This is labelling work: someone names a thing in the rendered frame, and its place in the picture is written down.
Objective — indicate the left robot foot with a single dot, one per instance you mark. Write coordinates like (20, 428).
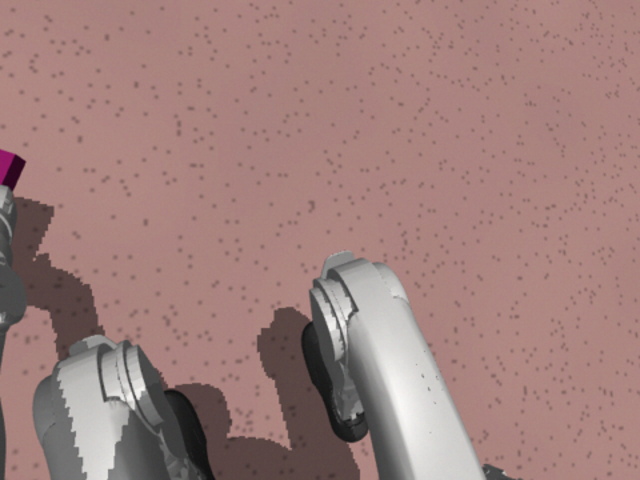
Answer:
(192, 432)

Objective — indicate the left robot arm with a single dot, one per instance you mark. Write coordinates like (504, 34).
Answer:
(13, 300)

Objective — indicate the small box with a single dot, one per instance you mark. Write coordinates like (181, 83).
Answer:
(11, 167)

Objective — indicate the right robot hand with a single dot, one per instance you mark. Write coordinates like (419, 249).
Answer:
(493, 473)

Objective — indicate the right robot foot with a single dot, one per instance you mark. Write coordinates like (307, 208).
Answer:
(349, 430)

